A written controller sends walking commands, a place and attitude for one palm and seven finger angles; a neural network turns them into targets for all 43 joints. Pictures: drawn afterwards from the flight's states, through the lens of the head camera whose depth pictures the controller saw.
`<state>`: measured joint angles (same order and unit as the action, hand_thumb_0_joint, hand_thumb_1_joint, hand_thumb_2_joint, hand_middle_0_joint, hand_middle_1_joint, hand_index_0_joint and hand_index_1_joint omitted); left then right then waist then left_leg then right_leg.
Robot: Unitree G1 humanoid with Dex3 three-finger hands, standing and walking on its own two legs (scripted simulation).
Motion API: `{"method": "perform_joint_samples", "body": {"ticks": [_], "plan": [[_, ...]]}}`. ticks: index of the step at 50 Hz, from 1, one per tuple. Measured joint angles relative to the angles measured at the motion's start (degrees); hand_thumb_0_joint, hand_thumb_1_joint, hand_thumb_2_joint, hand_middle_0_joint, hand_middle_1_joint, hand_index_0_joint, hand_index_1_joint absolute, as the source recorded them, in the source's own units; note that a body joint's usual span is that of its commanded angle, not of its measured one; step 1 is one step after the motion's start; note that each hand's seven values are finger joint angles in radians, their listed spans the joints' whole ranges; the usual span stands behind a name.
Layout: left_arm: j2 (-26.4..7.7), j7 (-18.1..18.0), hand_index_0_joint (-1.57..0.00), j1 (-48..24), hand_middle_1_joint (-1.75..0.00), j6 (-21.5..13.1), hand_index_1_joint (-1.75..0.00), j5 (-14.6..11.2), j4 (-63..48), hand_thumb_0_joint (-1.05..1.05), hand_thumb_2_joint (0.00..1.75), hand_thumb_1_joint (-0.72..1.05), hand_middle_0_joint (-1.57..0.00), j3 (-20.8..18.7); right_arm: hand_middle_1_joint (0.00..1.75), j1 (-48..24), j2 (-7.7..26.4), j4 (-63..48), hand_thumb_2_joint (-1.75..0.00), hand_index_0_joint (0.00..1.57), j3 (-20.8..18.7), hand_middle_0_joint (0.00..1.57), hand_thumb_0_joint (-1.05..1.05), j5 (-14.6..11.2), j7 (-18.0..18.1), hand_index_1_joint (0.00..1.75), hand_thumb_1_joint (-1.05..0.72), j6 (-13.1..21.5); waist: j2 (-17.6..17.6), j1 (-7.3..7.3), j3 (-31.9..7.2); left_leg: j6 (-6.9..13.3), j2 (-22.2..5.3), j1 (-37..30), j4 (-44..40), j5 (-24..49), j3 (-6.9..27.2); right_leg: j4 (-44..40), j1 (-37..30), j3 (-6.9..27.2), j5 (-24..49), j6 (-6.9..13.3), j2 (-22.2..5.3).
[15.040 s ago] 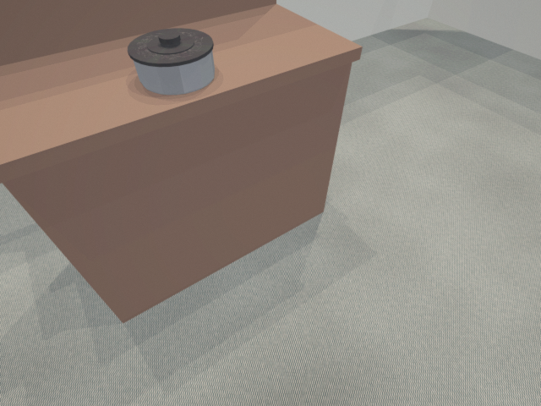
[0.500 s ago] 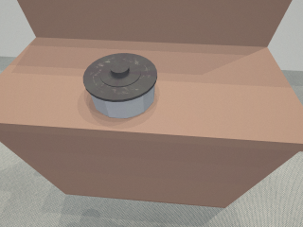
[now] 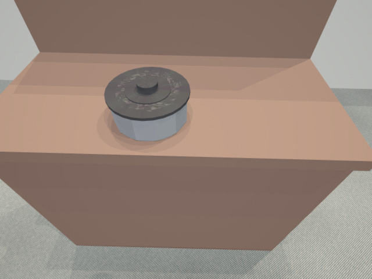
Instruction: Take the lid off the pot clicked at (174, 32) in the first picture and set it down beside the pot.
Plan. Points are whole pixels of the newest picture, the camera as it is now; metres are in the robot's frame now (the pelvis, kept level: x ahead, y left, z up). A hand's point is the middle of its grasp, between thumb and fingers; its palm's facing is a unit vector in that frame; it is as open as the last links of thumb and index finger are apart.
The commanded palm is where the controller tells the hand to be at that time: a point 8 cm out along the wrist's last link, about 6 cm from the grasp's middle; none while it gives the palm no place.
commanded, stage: look again from close up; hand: left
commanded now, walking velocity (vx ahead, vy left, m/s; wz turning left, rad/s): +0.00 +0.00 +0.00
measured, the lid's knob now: (147, 83) +0.51 +0.12 +0.16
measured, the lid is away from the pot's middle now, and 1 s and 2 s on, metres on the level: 0.00 0.00 0.00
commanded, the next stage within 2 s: lift the closed hand beside the body in 1.16 s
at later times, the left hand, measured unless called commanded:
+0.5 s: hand out of the picture +0.03 +0.20 -0.18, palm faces -0.01 -0.98 -0.19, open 7.4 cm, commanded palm none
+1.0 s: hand out of the picture +0.05 +0.20 -0.17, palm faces +0.00 -0.98 -0.21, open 7.4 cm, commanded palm none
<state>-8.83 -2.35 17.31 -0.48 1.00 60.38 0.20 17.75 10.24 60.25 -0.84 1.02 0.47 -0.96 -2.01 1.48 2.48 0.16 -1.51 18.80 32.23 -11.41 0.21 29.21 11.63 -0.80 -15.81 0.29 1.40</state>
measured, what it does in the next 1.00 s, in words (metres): stands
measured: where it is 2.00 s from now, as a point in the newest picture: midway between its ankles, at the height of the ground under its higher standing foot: outside the picture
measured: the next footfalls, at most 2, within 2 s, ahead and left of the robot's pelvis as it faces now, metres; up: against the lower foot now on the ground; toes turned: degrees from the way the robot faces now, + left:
none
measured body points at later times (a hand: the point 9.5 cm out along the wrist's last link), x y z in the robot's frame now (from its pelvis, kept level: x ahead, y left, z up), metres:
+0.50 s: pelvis +0.02 +0.03 +0.00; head +0.04 +0.04 +0.45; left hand +0.03 +0.26 -0.16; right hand +0.04 -0.20 -0.15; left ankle +0.06 +0.11 -0.73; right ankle +0.00 -0.12 -0.73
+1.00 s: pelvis +0.03 +0.02 +0.00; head +0.06 +0.03 +0.45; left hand +0.05 +0.25 -0.16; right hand +0.09 -0.21 -0.14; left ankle +0.06 +0.11 -0.73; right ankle +0.00 -0.12 -0.73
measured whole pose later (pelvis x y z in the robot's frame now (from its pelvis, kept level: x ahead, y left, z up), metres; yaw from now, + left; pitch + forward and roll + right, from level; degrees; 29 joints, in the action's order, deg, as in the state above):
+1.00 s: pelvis +0.03 +0.02 +0.00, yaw -1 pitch +0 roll +0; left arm -11.0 -2.2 16.1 0.0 1.0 59.9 0.1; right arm 11.0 9.3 59.8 -0.7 0.3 0.7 1.0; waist 1.2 -0.8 2.7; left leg 2.3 1.1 15.4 28.8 -13.2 -2.5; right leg 27.6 9.7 1.7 -17.7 -2.0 -1.5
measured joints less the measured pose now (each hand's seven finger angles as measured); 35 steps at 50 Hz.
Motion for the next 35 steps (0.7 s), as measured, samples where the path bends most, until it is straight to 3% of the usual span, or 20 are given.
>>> {"method": "perform_joint_samples", "body": {"ticks": [5,14,25,35], "plan": [[-0.7,-0.15,-0.2,0.19,-0.3,1.18,-0.29,0.03,-0.7,0.01,0.89,0.9,-0.2,-0.3,0.3,1.84,-0.63,-1.62,-0.9,0.2,0.14,0.2,0.01,0.23,-0.27,0.3,-0.91,0.28,-0.96,0.65,-1.93,1.77,1.76,1.36,2.69,-2.15,-1.21,4.43,2.23,0.97,-3.0,-0.38,-1.83],[-1.51,-0.39,-0.2,-0.26,-0.29,0.65,-0.29,-0.01,-2.43,0.0,0.89,0.9,-0.2,-0.31,0.3,0.73,-1.15,-0.8,-0.89,0.2,0.42,0.21,0.03,-0.04,-0.17,0.3,-0.94,0.53,-0.13,-0.85,-2.18,3.15,3.4,0.6,-0.03,-1.2,-2.91,3.48,2.6,2.57,-2.58,-1.38,-3.58],[-0.91,0.0,-0.2,0.25,-0.29,0.61,-0.29,-0.02,-1.11,0.0,0.89,0.9,-0.2,0.22,0.3,-2.7,-0.84,-1.22,-0.89,0.2,0.04,0.2,0.02,-0.6,0.05,0.3,-0.92,1.86,3.09,-1.52,-0.47,3.15,3.31,-0.67,-2.06,-0.94,-3.1,0.63,1.1,2.79,-1.55,-2.68,-3.57],[-0.8,0.24,-0.2,0.08,-0.3,0.55,-0.29,0.06,-0.17,0.0,0.89,0.9,-0.2,0.36,0.3,-5.96,-1.11,-1.51,-0.89,0.2,-0.03,0.2,0.01,-0.8,0.24,0.3,-0.91,2.06,3.54,-2.22,-0.05,2.7,2.83,-1.86,-2.29,-1.62,-2.82,-0.65,-0.56,2.55,-1.63,-2.64,-3.1]]}}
